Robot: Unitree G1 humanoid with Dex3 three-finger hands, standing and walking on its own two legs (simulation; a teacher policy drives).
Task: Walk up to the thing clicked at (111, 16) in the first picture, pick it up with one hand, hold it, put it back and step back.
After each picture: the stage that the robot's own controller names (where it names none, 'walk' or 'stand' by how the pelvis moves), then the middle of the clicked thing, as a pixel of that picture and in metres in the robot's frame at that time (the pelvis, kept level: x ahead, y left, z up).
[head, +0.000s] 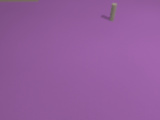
stand; (112, 12) +1.99 -0.49 -0.65
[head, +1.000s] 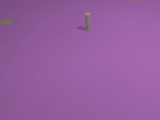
walk; (87, 22) +1.88 +0.00 -0.62
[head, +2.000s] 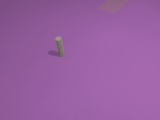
walk; (60, 47) +1.30 +0.28 -0.64
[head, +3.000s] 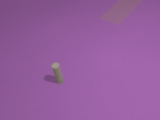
walk; (58, 73) +0.90 +0.28 -0.65
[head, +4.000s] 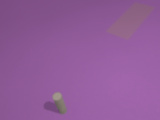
walk; (60, 103) +0.60 +0.25 -0.64
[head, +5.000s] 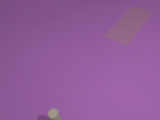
stand; (55, 119) +0.46 +0.21 -0.64
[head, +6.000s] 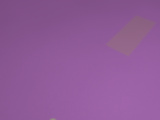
stand; out of the picture +0.41 +0.20 -0.66
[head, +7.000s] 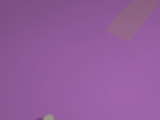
walk; out of the picture +0.37 +0.26 -0.63
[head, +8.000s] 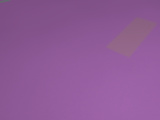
walk; out of the picture +0.42 +0.26 -0.63
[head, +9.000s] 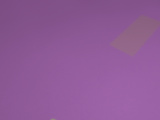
stand; out of the picture +0.41 +0.20 -0.64
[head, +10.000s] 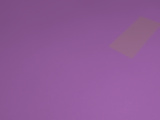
stand; out of the picture +0.38 +0.21 -0.66
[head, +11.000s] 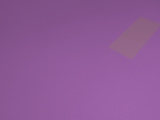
stand; out of the picture +0.37 +0.21 -0.66
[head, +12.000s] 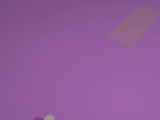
go down; out of the picture +0.38 +0.20 -0.65
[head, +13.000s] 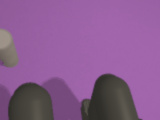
go down; (6, 51) +0.47 +0.22 -0.23
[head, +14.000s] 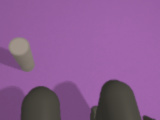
approach; (24, 57) +0.47 +0.20 -0.25
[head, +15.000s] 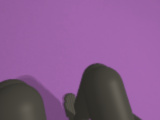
close in; out of the picture +0.46 +0.24 -0.17
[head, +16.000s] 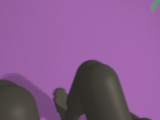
close; out of the picture +0.45 +0.25 -0.17
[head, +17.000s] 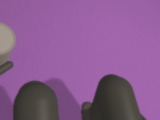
lift; out of the picture +0.39 +0.25 -0.07
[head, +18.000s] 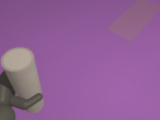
lift; (27, 85) +0.32 +0.17 +0.07
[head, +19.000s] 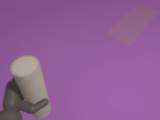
hold; (34, 91) +0.31 +0.16 +0.04
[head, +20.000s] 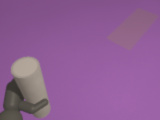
hold; (34, 92) +0.31 +0.16 +0.04
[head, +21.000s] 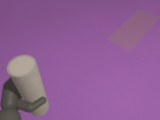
crouch; (32, 90) +0.31 +0.17 +0.05
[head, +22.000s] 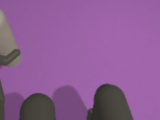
crouch; (2, 43) +0.46 +0.21 -0.04
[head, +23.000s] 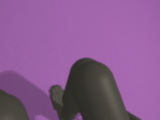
lower; out of the picture +0.47 +0.25 -0.17
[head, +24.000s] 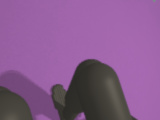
lower; out of the picture +0.48 +0.26 -0.16
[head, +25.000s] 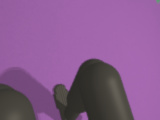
lower; out of the picture +0.46 +0.25 -0.18
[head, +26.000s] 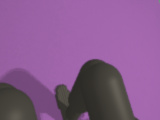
lower; out of the picture +0.44 +0.25 -0.18
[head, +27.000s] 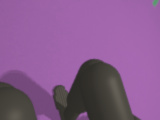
loosen; out of the picture +0.45 +0.26 -0.17
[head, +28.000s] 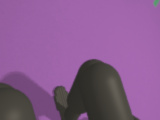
withdraw; out of the picture +0.45 +0.26 -0.17
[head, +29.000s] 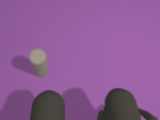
walk; (40, 65) +0.46 +0.19 -0.32
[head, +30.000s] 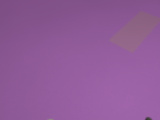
stand; out of the picture +0.38 +0.19 -0.59
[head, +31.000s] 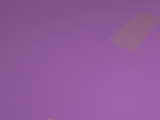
stand; out of the picture +0.39 +0.20 -0.60
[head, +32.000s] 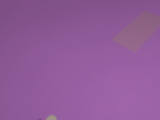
stand; out of the picture +0.40 +0.20 -0.60
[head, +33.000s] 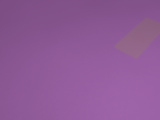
stand; out of the picture +0.40 +0.20 -0.65
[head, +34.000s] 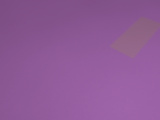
stand; out of the picture +0.38 +0.21 -0.66
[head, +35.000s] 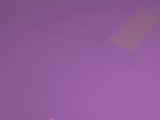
walk; out of the picture +0.38 +0.21 -0.65
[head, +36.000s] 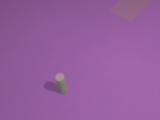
walk; (61, 84) +0.64 +0.18 -0.64
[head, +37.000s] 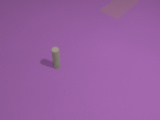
stand; (56, 58) +1.00 +0.20 -0.64
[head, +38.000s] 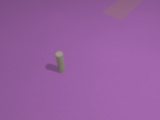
stand; (60, 62) +0.98 +0.20 -0.64
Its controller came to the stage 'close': yes
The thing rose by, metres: 0.69
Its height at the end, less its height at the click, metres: +0.00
